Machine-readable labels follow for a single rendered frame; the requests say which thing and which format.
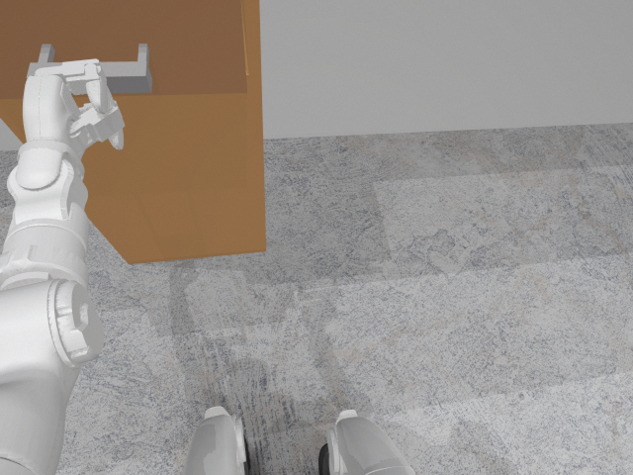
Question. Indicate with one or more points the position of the cabinet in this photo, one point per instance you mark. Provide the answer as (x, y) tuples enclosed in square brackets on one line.
[(189, 181)]

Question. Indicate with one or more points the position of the right robot thigh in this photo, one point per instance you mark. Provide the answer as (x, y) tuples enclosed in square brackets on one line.
[(357, 446)]

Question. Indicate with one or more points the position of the drawer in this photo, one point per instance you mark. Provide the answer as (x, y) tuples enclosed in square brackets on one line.
[(195, 46)]

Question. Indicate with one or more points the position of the left robot thigh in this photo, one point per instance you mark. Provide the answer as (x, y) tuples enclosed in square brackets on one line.
[(217, 447)]

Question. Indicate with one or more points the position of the robot thigh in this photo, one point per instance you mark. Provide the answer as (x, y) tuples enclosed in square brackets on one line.
[(357, 446), (217, 447)]

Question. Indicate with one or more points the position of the robot left forearm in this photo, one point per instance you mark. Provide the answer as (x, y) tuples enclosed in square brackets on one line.
[(48, 235)]

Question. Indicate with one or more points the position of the handle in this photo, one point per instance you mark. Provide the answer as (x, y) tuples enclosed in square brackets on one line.
[(122, 76)]

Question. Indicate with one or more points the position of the robot left hand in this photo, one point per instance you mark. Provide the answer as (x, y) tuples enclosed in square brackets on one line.
[(50, 112)]

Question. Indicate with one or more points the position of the robot left upper arm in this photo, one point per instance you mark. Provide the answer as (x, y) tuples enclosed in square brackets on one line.
[(48, 331)]

